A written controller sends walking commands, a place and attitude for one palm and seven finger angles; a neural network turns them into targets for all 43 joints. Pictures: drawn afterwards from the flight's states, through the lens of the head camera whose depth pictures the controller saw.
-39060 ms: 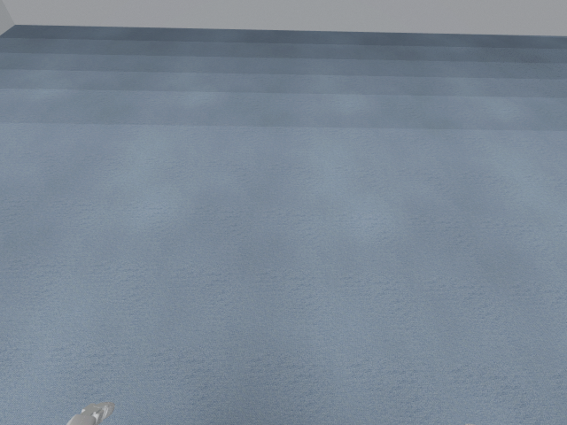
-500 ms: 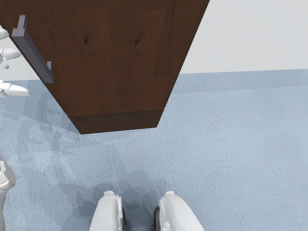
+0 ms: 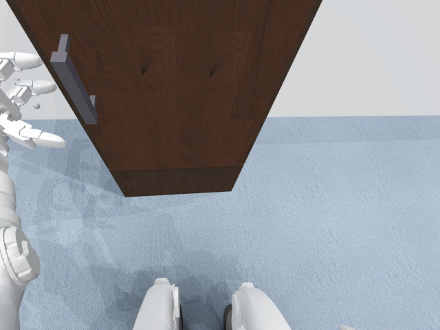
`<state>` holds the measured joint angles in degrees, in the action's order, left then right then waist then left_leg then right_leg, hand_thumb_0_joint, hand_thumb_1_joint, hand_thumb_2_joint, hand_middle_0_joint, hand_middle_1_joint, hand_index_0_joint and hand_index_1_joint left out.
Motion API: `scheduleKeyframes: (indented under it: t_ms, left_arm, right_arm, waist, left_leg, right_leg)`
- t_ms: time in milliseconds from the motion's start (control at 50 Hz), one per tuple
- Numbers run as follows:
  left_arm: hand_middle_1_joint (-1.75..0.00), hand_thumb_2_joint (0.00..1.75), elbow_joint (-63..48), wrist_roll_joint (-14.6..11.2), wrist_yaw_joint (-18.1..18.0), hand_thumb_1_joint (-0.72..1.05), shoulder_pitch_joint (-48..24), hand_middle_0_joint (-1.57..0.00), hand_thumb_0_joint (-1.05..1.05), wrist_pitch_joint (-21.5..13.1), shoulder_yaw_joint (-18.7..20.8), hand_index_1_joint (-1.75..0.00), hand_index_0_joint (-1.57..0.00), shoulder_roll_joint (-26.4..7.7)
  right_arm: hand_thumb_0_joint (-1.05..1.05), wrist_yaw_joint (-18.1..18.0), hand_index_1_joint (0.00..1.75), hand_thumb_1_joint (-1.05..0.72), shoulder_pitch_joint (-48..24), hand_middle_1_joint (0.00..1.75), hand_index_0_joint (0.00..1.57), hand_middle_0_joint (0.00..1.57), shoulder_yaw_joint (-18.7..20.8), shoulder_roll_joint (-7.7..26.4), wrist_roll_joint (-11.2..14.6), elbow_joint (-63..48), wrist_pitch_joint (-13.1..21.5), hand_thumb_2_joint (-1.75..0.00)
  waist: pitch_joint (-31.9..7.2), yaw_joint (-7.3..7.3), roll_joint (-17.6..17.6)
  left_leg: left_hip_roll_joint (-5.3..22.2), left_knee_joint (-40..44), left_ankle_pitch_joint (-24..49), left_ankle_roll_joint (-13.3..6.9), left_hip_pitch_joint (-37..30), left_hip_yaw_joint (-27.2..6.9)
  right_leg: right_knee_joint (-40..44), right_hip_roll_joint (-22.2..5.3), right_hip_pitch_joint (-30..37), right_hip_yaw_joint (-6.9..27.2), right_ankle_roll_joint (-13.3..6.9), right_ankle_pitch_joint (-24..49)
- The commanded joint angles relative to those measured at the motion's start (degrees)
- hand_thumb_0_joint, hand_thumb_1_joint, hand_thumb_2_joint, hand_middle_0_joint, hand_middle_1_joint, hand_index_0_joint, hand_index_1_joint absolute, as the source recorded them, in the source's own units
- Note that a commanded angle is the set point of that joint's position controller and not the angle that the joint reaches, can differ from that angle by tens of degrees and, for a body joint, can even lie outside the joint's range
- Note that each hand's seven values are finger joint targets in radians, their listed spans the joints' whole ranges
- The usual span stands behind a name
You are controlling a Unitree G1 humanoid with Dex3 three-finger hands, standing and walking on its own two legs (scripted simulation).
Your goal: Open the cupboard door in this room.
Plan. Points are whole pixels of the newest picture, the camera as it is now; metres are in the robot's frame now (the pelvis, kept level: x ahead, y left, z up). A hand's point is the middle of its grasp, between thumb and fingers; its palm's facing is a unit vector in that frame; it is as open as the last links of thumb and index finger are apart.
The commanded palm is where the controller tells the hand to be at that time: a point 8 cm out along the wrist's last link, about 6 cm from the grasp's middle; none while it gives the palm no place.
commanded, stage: move the hooked fingers beside the handle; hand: left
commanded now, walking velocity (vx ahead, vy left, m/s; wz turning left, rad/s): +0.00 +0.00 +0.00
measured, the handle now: (79, 84) +0.52 +0.24 +0.06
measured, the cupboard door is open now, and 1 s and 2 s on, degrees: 0 0 0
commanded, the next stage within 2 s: slide the fingers in behind the handle in 0.18 s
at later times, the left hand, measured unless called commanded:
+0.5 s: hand (47, 106) +0.47 +0.27 +0.06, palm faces +0.05 -1.00 -0.01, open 14.0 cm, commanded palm +0.45 +0.31 +0.06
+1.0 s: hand (68, 108) +0.47 +0.24 +0.06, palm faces +0.06 -1.00 -0.01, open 14.0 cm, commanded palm +0.45 +0.28 +0.06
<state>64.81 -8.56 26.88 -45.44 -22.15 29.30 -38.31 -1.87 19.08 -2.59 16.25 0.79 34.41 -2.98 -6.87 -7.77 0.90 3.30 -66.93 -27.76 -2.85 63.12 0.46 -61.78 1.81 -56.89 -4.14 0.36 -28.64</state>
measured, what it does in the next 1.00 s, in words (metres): stands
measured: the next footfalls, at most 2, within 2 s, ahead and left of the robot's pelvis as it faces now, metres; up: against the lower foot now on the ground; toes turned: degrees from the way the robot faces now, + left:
none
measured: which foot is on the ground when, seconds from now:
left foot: down 0.00-1.00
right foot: down 0.00-1.00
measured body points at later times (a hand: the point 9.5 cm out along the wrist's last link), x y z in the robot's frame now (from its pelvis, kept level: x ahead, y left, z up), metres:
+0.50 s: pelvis +0.00 +0.00 +0.00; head +0.14 +0.04 +0.43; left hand +0.46 +0.33 +0.07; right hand +0.03 -0.28 -0.10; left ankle +0.03 +0.08 -0.65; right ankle +0.00 -0.13 -0.65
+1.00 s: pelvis +0.00 -0.01 +0.00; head +0.13 +0.02 +0.43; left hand +0.46 +0.30 +0.06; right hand +0.04 -0.28 -0.10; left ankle +0.03 +0.08 -0.65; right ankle +0.00 -0.13 -0.65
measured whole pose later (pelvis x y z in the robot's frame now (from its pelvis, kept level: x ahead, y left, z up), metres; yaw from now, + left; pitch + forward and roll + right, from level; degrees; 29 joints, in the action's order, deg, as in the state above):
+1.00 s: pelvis +0.00 -0.01 +0.00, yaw +0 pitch +23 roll -4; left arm 63.3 -8.9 21.2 -44.0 -24.3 25.4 -32.1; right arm -1.5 19.4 -2.2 15.6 0.7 35.7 -3.2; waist -6.9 -7.7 0.8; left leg 3.3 -66.1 -27.5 -2.2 61.6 0.6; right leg -62.1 1.8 -56.0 -3.9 -0.3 -28.9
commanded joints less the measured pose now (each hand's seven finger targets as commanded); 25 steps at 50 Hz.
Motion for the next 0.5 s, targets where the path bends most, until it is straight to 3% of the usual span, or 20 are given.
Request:
scheduleKeyframes:
  t_ms: [0, 80, 140, 180, 240, 260, 300, 320, 460, 480]
  left_arm:
    - [-1.20, 0.30, -11.5, -1.1, -1.2, -0.50, -20.4, -0.30, 0.00, -3.6, 2.0, -1.20, -0.30, -17.0]
    - [-1.20, 0.30, -12.1, -0.7, -1.8, -0.50, -20.2, -0.30, 0.00, -4.6, 4.6, -1.20, -0.30, -20.3]
    - [-1.20, 0.30, -14.5, -0.8, -1.8, -0.50, -22.2, -0.30, 0.00, -5.7, 3.2, -1.20, -0.30, -18.6]
    - [-1.20, 0.30, -12.4, -1.0, -1.5, -0.50, -20.2, -0.30, 0.00, -5.2, 3.7, -1.20, -0.30, -19.0]
    - [-1.20, 0.30, -10.5, -1.5, -0.3, -0.50, -19.3, -0.30, 0.00, -4.0, 1.8, -1.20, -0.30, -16.6]
    - [-1.20, 0.30, -9.9, -1.3, 0.0, -0.50, -18.7, -0.30, 0.00, -3.6, 2.2, -1.20, -0.30, -17.5]
    - [-1.20, 0.30, -10.3, -1.6, 0.1, -0.50, -19.5, -0.30, 0.00, -3.1, 0.0, -1.20, -0.30, -14.8]
    - [-1.20, 0.30, -11.9, -1.8, 0.1, -0.50, -21.3, -0.30, 0.00, -3.6, -1.2, -1.20, -0.30, -13.4]
    - [-1.20, 0.30, -14.9, -2.2, -2.7, -0.50, -19.7, -0.30, 0.00, -5.5, 2.1, -1.20, -0.30, -15.1]
    - [-1.20, 0.30, -15.7, -2.1, -3.0, -0.50, -19.4, -0.30, 0.00, -5.5, 1.1, -1.20, -0.30, -13.8]
  right_arm:
    - [0.00, -1.0, 0.30, -0.90, 9.6, 0.30, 0.20, 0.20, 4.2, 11.5, -0.3, -2.8, 0.3, -0.90]
    - [0.00, -1.1, 0.30, -0.90, 9.5, 0.30, 0.20, 0.20, 4.2, 11.6, -0.5, -3.0, 0.5, -0.90]
    - [0.00, -0.9, 0.30, -0.90, 9.4, 0.30, 0.20, 0.20, 4.1, 11.4, -0.6, -2.6, 0.5, -0.90]
    - [0.00, -1.0, 0.30, -0.90, 9.4, 0.30, 0.20, 0.20, 4.2, 11.6, -0.4, -2.5, 0.5, -0.90]
    - [0.00, -1.0, 0.30, -0.90, 9.6, 0.30, 0.20, 0.20, 4.1, 11.5, -0.2, -2.4, 0.3, -0.90]
    - [0.00, -1.1, 0.30, -0.90, 9.7, 0.30, 0.20, 0.20, 4.1, 11.7, -0.2, -2.4, 0.2, -0.90]
    - [0.00, -1.2, 0.30, -0.90, 9.7, 0.30, 0.20, 0.20, 4.2, 11.5, -0.1, -2.4, 0.1, -0.90]
    - [0.00, -1.2, 0.30, -0.90, 9.7, 0.30, 0.20, 0.20, 4.2, 11.3, -0.3, -2.3, 0.3, -0.90]
    - [0.00, -1.0, 0.30, -0.90, 9.9, 0.30, 0.20, 0.20, 4.6, 11.0, -0.5, -1.9, 0.3, -0.90]
    - [0.00, -0.7, 0.30, -0.90, 9.6, 0.30, 0.20, 0.20, 4.5, 10.7, -0.5, -2.1, 0.4, -0.90]
  waist:
    - [-26.0, -0.26, 9.8]
    - [-27.8, 0.34, 10.4]
    - [-29.2, -0.06, 12.8]
    - [-27.5, -0.11, 10.7]
    - [-26.6, -0.59, 10.1]
    - [-25.7, -0.19, 10.4]
    - [-25.0, -0.83, 9.6]
    - [-25.0, -1.25, 10.8]
    - [-28.9, 0.36, 10.8]
    - [-29.0, 0.39, 11.4]
  left_leg:
    - [0.0, 7.8, 23.6, 1.5, -31.4, -6.2]
    - [-0.1, 7.3, 24.8, 1.5, -30.6, -5.7]
    - [0.1, 7.2, 26.1, 1.8, -33.8, -6.2]
    - [0.0, 7.5, 24.3, 1.6, -31.8, -6.0]
    - [0.0, 7.6, 23.7, 1.4, -31.1, -5.7]
    - [0.0, 7.9, 23.2, 1.5, -30.5, -5.9]
    - [0.0, 8.2, 22.0, 1.4, -30.6, -6.0]
    - [0.0, 8.1, 23.0, 1.4, -32.0, -6.4]
    - [-0.1, 7.7, 25.6, 1.6, -33.2, -6.0]
    - [-0.3, 7.7, 25.7, 1.5, -33.1, -5.5]
  right_leg:
    - [6.4, 1.7, 0.7, 0.5, -1.8, 13.7]
    - [5.8, 1.7, 2.8, 0.9, -1.8, 15.2]
    - [5.9, 1.8, 1.1, 0.8, -1.8, 14.8]
    - [6.3, 1.9, 2.1, 0.8, -1.8, 14.3]
    - [6.6, 1.9, 1.8, 0.8, -1.7, 14.6]
    - [6.7, 1.8, 1.7, 0.7, -1.8, 14.1]
    - [7.0, 1.8, 0.6, 0.6, -1.7, 13.3]
    - [6.8, 1.7, -0.3, 0.4, -1.9, 13.5]
    - [6.5, 1.6, 2.3, 0.8, -1.9, 15.4]
    - [6.6, 1.6, 2.9, 1.0, -1.7, 15.8]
